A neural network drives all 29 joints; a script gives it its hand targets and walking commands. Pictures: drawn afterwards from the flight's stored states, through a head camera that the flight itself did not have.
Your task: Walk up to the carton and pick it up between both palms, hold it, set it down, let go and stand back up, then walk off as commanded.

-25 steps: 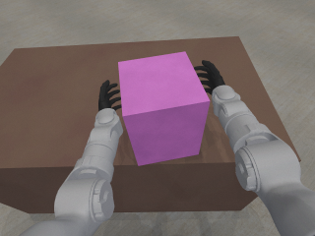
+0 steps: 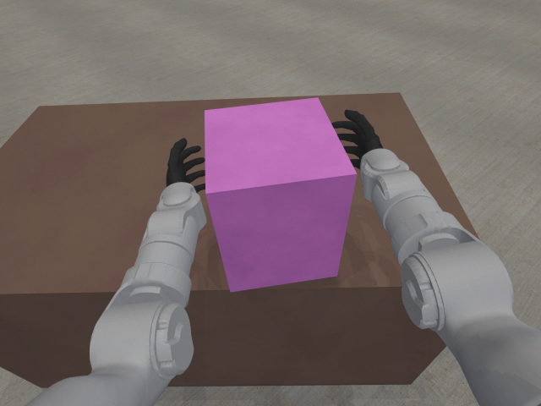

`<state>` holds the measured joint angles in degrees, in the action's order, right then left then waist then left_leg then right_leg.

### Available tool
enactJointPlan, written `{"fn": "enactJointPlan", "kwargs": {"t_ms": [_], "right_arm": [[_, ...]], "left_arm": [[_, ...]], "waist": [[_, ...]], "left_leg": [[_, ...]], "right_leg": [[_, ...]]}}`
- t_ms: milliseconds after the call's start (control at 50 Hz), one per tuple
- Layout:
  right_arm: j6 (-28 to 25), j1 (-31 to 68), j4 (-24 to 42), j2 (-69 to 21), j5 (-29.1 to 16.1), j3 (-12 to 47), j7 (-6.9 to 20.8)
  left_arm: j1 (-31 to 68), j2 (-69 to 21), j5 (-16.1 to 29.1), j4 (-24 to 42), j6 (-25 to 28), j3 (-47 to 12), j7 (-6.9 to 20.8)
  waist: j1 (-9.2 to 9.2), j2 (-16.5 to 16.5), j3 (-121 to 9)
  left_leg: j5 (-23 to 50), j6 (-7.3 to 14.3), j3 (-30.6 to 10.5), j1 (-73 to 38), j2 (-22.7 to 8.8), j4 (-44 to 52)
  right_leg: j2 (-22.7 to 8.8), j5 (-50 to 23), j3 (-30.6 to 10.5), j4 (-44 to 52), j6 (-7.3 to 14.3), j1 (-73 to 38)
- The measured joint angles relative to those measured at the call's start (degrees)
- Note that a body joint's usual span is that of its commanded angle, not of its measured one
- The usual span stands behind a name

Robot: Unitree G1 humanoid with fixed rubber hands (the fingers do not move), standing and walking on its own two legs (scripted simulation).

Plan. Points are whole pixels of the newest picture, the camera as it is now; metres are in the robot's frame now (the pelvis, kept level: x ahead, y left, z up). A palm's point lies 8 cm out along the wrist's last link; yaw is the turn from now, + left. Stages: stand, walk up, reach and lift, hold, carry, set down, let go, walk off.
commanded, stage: reach and lift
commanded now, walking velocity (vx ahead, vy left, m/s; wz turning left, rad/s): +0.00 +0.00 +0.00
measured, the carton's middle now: (273, 196) +0.45 +0.06 +0.06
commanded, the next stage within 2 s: none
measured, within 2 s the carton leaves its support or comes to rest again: neither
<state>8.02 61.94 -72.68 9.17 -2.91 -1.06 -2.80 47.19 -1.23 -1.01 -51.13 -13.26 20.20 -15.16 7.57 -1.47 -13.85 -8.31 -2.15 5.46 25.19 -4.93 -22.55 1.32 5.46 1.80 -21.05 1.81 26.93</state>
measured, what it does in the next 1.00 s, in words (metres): stands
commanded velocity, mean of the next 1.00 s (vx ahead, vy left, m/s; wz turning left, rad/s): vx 0.00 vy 0.00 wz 0.00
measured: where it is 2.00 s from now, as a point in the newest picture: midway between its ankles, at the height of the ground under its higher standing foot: outside the picture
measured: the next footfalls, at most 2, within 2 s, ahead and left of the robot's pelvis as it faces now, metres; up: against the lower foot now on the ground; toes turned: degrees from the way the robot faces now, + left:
none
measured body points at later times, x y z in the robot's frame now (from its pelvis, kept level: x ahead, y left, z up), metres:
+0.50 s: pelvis +0.00 +0.01 +0.00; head -0.01 -0.01 +0.45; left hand +0.40 +0.22 +0.17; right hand +0.46 -0.07 +0.19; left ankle +0.02 +0.15 -0.74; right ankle +0.04 -0.10 -0.74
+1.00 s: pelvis -0.02 +0.01 +0.00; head -0.05 +0.01 +0.45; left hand +0.39 +0.22 +0.19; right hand +0.43 -0.08 +0.22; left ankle +0.02 +0.15 -0.74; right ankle +0.04 -0.10 -0.74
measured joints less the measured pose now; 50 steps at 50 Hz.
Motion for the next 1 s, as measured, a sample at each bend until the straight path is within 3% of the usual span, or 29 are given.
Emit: {"fn": "enactJointPlan", "kwargs": {"t_ms": [580,1000], "right_arm": [[7.24,-0.28,11.21,-1.58,-4.42,0.00,-3.34],[11.38,-1.18,16.70,-2.76,-5.56,-0.01,-5.56]], "left_arm": [[0.23,2.27,0.00,12.01,-9.35,0.00,2.03],[0.52,3.89,0.00,16.59,-14.56,0.00,3.68]], "waist": [[-0.35,-0.11,0.13],[-3.68,0.44,0.13]], "left_leg": [[0.15,0.07,-0.11,0.00,0.01,-0.63],[0.36,0.38,-0.26,-0.32,0.01,-1.87]], "right_leg": [[0.00,-1.67,-0.01,2.10,-0.31,-1.32],[-0.02,-2.65,-0.01,2.28,-0.51,-2.33]]}}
